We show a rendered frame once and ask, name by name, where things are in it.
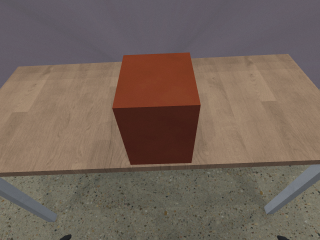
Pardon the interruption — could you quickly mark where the table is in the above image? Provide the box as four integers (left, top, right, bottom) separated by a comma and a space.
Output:
0, 54, 320, 222

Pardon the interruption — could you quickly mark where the carton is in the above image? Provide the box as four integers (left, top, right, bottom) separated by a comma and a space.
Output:
112, 52, 201, 165

